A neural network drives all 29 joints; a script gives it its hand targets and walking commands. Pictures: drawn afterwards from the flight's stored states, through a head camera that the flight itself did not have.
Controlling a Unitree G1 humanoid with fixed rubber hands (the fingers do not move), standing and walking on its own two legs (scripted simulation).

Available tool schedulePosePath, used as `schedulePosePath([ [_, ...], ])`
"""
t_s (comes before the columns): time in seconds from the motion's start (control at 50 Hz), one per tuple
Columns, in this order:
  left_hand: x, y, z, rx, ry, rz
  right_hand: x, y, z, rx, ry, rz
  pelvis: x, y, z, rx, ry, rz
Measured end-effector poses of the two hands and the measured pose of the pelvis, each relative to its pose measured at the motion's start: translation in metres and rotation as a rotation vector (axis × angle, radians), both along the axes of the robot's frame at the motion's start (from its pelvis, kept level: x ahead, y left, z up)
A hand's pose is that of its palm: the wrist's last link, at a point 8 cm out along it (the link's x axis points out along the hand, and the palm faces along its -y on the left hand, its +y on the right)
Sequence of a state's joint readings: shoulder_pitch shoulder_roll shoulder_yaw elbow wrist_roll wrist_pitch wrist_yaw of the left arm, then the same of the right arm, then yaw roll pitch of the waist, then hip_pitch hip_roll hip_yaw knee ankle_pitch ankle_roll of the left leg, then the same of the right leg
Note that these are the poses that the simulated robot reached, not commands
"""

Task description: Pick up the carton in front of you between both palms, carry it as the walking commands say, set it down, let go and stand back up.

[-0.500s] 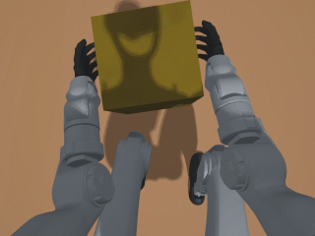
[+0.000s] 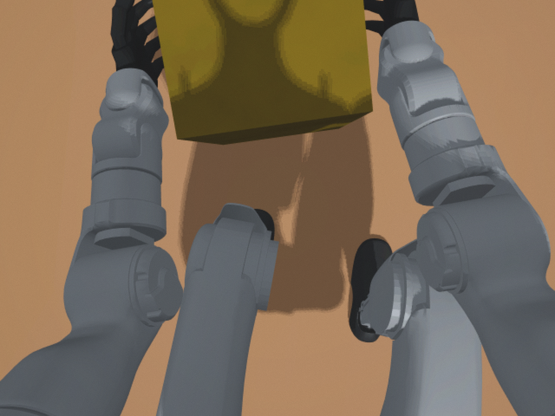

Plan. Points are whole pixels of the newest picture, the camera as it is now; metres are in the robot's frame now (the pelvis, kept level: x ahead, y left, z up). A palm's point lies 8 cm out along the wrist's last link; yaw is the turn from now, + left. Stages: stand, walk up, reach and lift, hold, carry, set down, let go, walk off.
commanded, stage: set down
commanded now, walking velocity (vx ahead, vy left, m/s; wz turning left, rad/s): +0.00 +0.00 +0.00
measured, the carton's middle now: (268, 59) +0.51 +0.12 -0.23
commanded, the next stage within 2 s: none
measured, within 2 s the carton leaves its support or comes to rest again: rests again in 0.62 s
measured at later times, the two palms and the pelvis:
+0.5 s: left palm (153, 79) +0.45 +0.25 -0.17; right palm (404, 35) +0.54 -0.04 -0.18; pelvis +0.00 -0.01 -0.01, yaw +1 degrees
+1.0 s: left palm (151, 81) +0.45 +0.26 -0.17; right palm (403, 33) +0.55 -0.04 -0.18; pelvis -0.01 -0.01 -0.02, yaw +1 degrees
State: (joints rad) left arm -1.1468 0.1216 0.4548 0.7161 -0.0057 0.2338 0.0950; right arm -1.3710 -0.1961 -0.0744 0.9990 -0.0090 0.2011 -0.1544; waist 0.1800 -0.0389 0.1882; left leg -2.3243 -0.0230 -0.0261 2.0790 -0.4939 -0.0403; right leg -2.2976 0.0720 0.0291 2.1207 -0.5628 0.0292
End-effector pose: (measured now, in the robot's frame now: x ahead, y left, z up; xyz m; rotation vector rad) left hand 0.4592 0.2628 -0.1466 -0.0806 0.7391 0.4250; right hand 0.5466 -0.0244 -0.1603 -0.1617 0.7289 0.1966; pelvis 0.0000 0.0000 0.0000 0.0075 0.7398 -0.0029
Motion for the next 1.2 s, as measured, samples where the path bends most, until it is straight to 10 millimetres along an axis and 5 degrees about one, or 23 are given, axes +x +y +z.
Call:
schedulePosePath([
  [0.28, -0.002, -0.012, -0.011, -0.014, 0.035, -0.048, -0.002, -0.015, -0.009, -0.015, 0.033, 0.001, -0.003, -0.004, -0.011, 0.015, -0.020, -0.015],
  [1.02, -0.009, -0.004, -0.029, -0.019, 0.040, -0.053, 0.001, -0.014, -0.023, 0.030, 0.017, 0.088, -0.009, -0.010, -0.016, 0.039, -0.091, -0.016],
  [1.2, -0.025, 0.016, -0.049, 0.026, 0.087, 0.009, 0.002, -0.055, -0.046, -0.036, 0.007, 0.008, -0.007, -0.005, -0.013, 0.030, -0.105, -0.011],
])
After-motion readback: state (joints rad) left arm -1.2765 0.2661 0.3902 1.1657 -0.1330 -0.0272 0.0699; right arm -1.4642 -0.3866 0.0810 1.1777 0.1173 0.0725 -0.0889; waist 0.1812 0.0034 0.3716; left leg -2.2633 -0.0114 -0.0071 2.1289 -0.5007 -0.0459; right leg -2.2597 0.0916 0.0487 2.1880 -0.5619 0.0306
